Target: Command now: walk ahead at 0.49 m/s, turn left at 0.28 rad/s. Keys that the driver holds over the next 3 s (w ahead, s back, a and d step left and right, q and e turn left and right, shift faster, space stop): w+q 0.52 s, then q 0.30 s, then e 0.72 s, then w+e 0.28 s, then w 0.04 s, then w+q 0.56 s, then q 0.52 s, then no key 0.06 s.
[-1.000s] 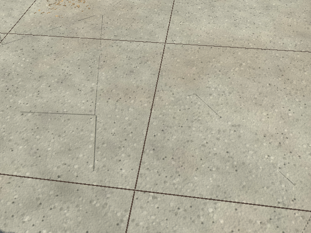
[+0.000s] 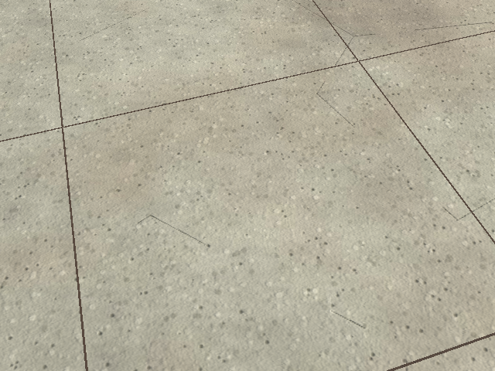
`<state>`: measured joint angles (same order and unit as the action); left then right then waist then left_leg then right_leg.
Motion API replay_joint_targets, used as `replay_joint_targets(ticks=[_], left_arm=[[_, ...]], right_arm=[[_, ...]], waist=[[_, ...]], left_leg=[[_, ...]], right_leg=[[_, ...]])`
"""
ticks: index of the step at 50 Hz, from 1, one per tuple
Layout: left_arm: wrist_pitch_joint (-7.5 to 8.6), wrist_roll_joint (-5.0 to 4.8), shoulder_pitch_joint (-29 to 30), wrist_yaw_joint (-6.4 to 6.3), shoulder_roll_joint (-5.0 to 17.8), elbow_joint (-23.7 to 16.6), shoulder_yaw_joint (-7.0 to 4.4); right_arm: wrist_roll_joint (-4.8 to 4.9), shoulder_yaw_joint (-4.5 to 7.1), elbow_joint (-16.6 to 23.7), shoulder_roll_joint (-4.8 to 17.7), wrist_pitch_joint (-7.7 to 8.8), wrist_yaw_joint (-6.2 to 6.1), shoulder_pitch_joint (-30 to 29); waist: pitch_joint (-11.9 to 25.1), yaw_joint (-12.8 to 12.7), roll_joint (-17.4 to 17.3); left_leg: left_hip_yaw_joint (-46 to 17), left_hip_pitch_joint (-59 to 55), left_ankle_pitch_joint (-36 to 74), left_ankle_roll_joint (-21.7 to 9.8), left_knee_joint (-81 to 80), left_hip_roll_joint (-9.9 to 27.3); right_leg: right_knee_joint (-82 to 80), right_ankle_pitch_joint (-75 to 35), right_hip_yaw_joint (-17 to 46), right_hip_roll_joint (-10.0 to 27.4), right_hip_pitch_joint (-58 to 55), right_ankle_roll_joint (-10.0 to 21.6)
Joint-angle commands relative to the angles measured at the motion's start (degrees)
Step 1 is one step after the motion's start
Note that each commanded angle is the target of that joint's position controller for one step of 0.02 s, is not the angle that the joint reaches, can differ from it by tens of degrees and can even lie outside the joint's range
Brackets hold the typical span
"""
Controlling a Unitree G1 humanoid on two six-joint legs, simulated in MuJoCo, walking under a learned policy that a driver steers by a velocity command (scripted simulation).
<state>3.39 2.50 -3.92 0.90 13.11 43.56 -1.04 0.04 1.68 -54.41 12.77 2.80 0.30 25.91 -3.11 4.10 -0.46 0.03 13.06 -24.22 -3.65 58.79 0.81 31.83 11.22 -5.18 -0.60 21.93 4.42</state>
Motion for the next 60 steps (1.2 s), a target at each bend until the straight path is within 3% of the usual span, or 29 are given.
replay_joint_targets(ticks=[1, 2, 5, 11, 16, 19, 21, 22, 23, 24, 25, 26, 27, 28, 30, 34, 40, 43, 45, 47, 48, 49, 50, 51, 52, 53, 54, 56, 60], left_arm=[[0.82, -0.91, -10.0, -0.78, 5.9, 1.3, -2.08], [1.21, -1.11, -9.7, -0.99, 4.9, 1.9, -1.77], [2.86, -1.59, -11.5, -1.06, 5.4, 3.4, -2.07], [3.13, -1.42, -15.1, -1.42, 4.9, 6.0, -2.10], [2.58, -1.38, -19.4, -2.13, 7.5, 8.4, -2.60], [1.55, -1.13, -19.6, -2.71, 9.4, 9.1, -2.97], [0.33, -0.91, -19.2, -2.89, 11.4, 9.0, -3.49], [-0.11, -1.07, -18.6, -2.70, 11.7, 8.5, -3.54], [0.12, -1.67, -19.3, -2.24, 8.7, 6.1, -2.77], [0.76, -1.97, -17.9, -1.22, 6.0, 1.9, -2.58], [1.42, -1.31, -10.7, -1.02, 8.9, 0.4, -2.91], [2.22, -2.01, -9.6, -0.79, 7.7, -0.2, -2.40], [2.46, -2.12, -11.0, -1.06, 7.4, 0.8, -2.40], [1.64, -1.17, -11.6, -1.30, 7.3, 1.0, -2.48], [-0.69, -0.01, -14.2, -1.35, 6.5, 1.5, -2.39], [-2.47, -0.39, -10.9, -1.22, 5.4, -0.5, -2.06], [-2.77, -1.20, -1.1, -1.52, 6.7, -4.2, -1.56], [-2.29, -1.43, -1.2, -1.70, 7.2, -3.9, -1.29], [-1.73, -1.35, -4.1, -1.84, 7.4, -2.6, -1.28], [-0.89, -0.91, -10.2, -2.06, 7.1, -0.1, -1.35], [-0.04, -0.68, -13.3, -2.28, 8.1, 0.8, -1.37], [0.13, -1.01, -14.0, -2.31, 11.3, 0.0, -1.45], [-0.94, -2.45, -13.5, -1.99, 9.9, 0.9, -1.09], [-1.45, -2.78, -10.7, -1.35, 8.1, 0.3, -0.64], [-2.03, -2.59, -8.6, -1.06, 8.5, -0.1, -0.94], [-2.68, -2.19, -7.5, -1.12, 9.5, -0.1, -1.35], [-3.15, -2.20, -7.4, -1.37, 10.8, 0.1, -2.00], [-3.67, -2.13, -7.6, -1.33, 10.8, 0.3, -2.58], [-4.46, -2.01, -9.3, -1.14, 11.1, 0.9, -3.72]], right_arm=[[-0.53, 1.89, 3.9, 6.1, 0.22, 0.12, -1.8], [-1.36, 1.89, 3.2, 5.3, -0.63, 0.55, -0.6], [-1.59, 2.16, 4.1, 3.6, -2.12, 1.64, -3.0], [-1.72, 1.64, 8.7, 2.4, -2.29, 3.03, -15.8], [-2.13, 0.79, 12.5, 2.5, -2.09, 3.95, -24.8], [-2.34, 1.31, 12.8, 3.9, -2.20, 3.46, -23.2], [-2.39, 2.42, 10.7, 5.9, -1.88, 2.77, -15.0], [-2.84, 3.57, 8.0, 7.8, -1.35, 2.11, -6.5], [-3.42, 5.64, 6.8, 14.1, -1.43, 1.08, 0.1], [-1.86, 6.75, 8.1, 18.9, -1.98, 0.95, -3.4], [-0.70, 6.45, 8.1, 17.5, -2.50, 0.67, -3.0], [-0.47, 5.77, 7.5, 14.8, -2.39, 0.15, -5.7], [-0.54, 4.96, 7.7, 11.8, -2.03, -0.09, -8.5], [-0.19, 4.42, 7.9, 10.3, -1.50, -0.36, -10.6], [0.10, 3.81, 8.4, 9.3, -0.38, -0.12, -11.9], [-0.14, 4.31, 8.1, 11.7, -0.25, -0.07, -9.1], [-0.35, 4.40, 8.2, 11.9, -2.19, -1.01, -4.4], [-1.05, 4.07, 8.4, 11.1, -2.70, -1.46, -4.3], [-1.42, 3.52, 8.4, 10.0, -2.66, -1.70, -5.6], [-0.48, 2.87, 8.0, 9.4, -2.07, -2.01, -7.5], [-0.18, 2.21, 8.2, 8.3, -1.48, -1.97, -7.2], [-0.31, 1.78, 8.3, 6.1, -1.43, -2.03, -0.7], [-0.68, 2.09, 6.0, 7.3, -3.02, -2.17, 3.2], [-2.02, 2.24, 5.5, 9.3, -4.01, -2.20, -0.3], [-2.44, 2.40, 6.3, 9.7, -4.45, -2.10, -5.1], [-2.10, 2.39, 6.8, 9.6, -4.87, -1.90, -7.2], [-1.74, 2.29, 7.2, 9.4, -5.25, -1.63, -8.2], [-1.43, 1.84, 7.0, 8.3, -5.50, -1.50, -8.6], [-1.02, 1.47, 8.0, 7.4, -5.79, -2.17, -12.5]], waist=[[3.3, -5.5, 5.6], [2.2, -4.1, 6.4], [1.1, -2.7, 5.0], [-2.4, -3.9, 4.3], [-3.7, -6.1, 3.7], [-1.0, -4.5, 5.0], [4.4, -0.8, 5.9], [9.0, 3.1, 3.7], [14.9, 5.0, -3.5], [18.4, 1.0, -13.6], [14.9, 3.2, -3.5], [8.2, 1.1, -1.0], [3.2, -2.0, 2.3], [1.6, -4.1, 2.8], [3.4, -6.4, 2.0], [5.2, -5.8, -1.0], [5.5, -1.4, -4.0], [5.2, -0.8, -4.5], [4.9, -1.7, -5.0], [5.3, -5.5, -3.6], [8.0, -6.6, 0.2], [12.8, -3.3, 11.0], [16.4, -2.4, 14.1], [10.5, -2.0, 8.0], [6.6, -2.6, 5.4], [4.7, -2.2, 5.2], [3.7, -2.0, 6.7], [5.3, -2.2, 7.2], [6.0, -3.9, 7.7]], left_leg=[[-3.1, 20.1, 6.1, -1.0, 7.2, 4.2], [-2.9, 17.9, 7.0, -0.4, 6.3, 4.6], [-2.1, 19.8, 10.3, 0.3, 5.8, 4.6], [0.5, 26.2, 22.7, 1.4, -6.6, 4.8], [6.1, 22.7, 23.4, -1.2, -19.8, 2.9], [9.3, 17.3, 15.5, -4.4, -22.3, -1.5], [9.9, 7.5, 9.4, -7.3, -24.1, -5.5], [8.1, -4.4, 10.7, -9.3, -28.9, -6.6], [-9.1, -20.3, 2.6, -13.9, -31.6, 5.4], [-41.2, -30.7, 6.8, -22.0, -40.1, 18.8], [-37.8, -28.8, 11.0, -20.8, -42.7, 17.9], [-30.1, -21.7, 15.5, -19.0, -43.2, 17.0], [-24.3, -13.8, 27.5, -16.2, -43.5, 14.3], [-19.3, -8.9, 39.1, -14.6, -43.0, 11.5], [-13.8, -4.6, 53.8, -13.4, -41.8, 8.7], [-10.2, -3.7, 62.5, -11.0, -39.8, 4.9], [-14.6, -9.5, 58.5, -7.6, -36.3, 4.7], [-15.4, -13.0, 59.6, -7.2, -33.6, 5.8], [-15.2, -11.8, 59.8, -5.7, -31.3, 5.8], [-14.4, -9.5, 58.4, -3.4, -25.9, 4.5], [-12.7, -6.6, 48.3, -1.4, -20.1, 1.4], [-8.2, -1.4, 13.4, 0.6, -8.7, -5.3], [-5.5, 1.1, -12.3, 1.5, -4.0, -8.4], [-6.0, 4.6, -12.9, 1.8, -0.9, -6.5], [-5.2, 7.0, -10.4, 2.2, 0.3, -5.8], [-4.6, 8.3, -7.9, 2.8, 0.0, -5.1], [-4.2, 8.4, -5.6, 3.4, -0.8, -4.4], [-2.9, 7.9, -3.0, 4.5, -1.7, -4.8], [-2.7, 9.8, -2.6, 5.6, -7.2, -4.4]], right_leg=[[-20.0, -2.3, 18.5, 17.5, -19.2, 5.1], [-21.2, -5.3, 14.6, 15.8, -16.1, 4.1], [-23.3, -12.0, 8.6, 15.3, -15.1, 4.2], [-24.5, -17.3, -1.5, 13.4, -16.5, 3.9], [-22.4, -26.0, -6.2, 15.3, -22.8, 2.9], [-13.4, -48.5, -8.9, 16.0, -28.4, 1.9], [1.7, -56.9, -9.6, 16.2, -28.6, 1.8], [14.9, -49.0, -10.3, 15.2, -23.0, 0.6], [34.1, -26.0, -10.6, 11.9, -6.6, -1.8], [52.4, 19.7, -3.1, -1.6, 14.7, -4.9], [52.9, 15.4, 6.9, 1.5, 20.8, -4.3], [48.7, 10.0, 7.1, 4.3, 21.3, -3.8], [42.9, 7.9, 6.7, 6.1, 17.7, -3.9], [39.7, 8.1, 6.9, 6.8, 13.9, -4.7], [36.0, 8.8, 6.6, 6.4, 8.2, -6.4], [28.2, 3.2, 4.7, 4.7, 9.3, -8.0], [16.7, -3.2, 6.0, 2.6, 12.2, -7.4], [10.9, -1.9, 6.0, 1.6, 10.8, -5.9], [5.2, -0.9, 5.6, 0.8, 4.1, -3.8], [-6.2, -8.2, 4.8, 0.2, -7.2, -1.3], [-9.7, -25.9, 10.4, 5.3, -15.9, 0.5], [-6.4, -57.3, 25.5, 19.0, -23.8, 7.4], [-8.9, -55.7, 34.8, 23.8, -21.8, 14.8], [-11.0, -42.5, 34.6, 21.1, -17.6, 14.7], [-12.3, -32.3, 31.1, 17.6, -14.6, 12.4], [-13.8, -25.6, 28.4, 14.8, -12.6, 10.2], [-15.3, -20.7, 26.3, 12.5, -10.8, 8.6], [-15.8, -16.0, 24.3, 9.6, -10.5, 7.1], [-17.6, -2.2, 26.8, 8.5, -10.9, 7.5]])
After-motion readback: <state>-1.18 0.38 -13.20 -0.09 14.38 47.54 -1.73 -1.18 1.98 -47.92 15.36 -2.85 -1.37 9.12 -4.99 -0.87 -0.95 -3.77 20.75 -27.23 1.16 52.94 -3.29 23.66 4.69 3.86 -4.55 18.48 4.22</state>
